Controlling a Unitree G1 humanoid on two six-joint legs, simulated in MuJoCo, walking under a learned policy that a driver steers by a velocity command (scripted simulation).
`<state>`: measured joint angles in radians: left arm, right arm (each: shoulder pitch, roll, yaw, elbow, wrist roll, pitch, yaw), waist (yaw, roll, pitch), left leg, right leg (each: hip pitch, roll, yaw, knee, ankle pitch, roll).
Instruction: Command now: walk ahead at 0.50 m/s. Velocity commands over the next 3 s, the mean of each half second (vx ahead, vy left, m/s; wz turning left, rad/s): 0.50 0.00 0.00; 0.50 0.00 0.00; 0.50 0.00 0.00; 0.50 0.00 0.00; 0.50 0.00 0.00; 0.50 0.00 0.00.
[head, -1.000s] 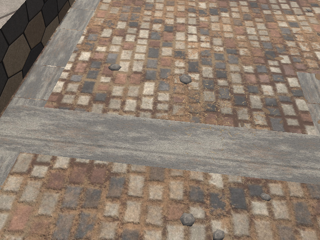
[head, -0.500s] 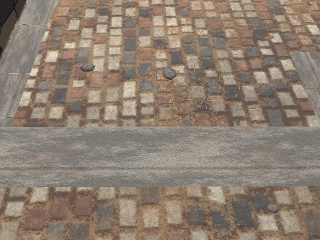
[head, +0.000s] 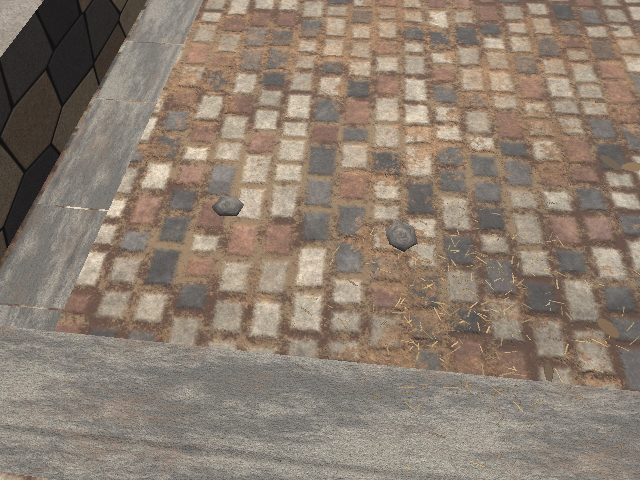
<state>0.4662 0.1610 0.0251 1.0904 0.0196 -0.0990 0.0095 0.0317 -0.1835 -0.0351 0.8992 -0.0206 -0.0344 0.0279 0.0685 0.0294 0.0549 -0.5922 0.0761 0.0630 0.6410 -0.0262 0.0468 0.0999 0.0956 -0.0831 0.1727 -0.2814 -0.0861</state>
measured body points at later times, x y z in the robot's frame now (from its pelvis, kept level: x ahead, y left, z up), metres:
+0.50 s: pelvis +0.27 +0.03 +0.01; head +0.30 +0.04 +0.45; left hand +0.43 +0.26 -0.13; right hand +0.20 -0.20 -0.14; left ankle +0.19 +0.10 -0.74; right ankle +0.44 -0.11 -0.69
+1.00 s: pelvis +0.55 -0.01 +0.01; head +0.56 -0.02 +0.46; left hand +0.49 +0.23 -0.13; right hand +0.67 -0.25 -0.13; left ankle +0.69 +0.14 -0.68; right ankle +0.49 -0.07 -0.74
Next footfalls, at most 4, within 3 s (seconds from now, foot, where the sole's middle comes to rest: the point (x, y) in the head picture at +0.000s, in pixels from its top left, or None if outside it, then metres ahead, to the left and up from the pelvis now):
0.10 left None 0.23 0.10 -0.78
0.66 right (394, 451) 0.53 -0.08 -0.78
1.20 left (318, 320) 0.84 0.10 -0.78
1.78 right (393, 226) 1.14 -0.08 -0.78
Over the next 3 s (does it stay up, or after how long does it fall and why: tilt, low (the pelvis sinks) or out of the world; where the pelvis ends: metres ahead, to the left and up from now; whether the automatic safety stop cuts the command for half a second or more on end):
stays up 1.64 -0.02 -0.01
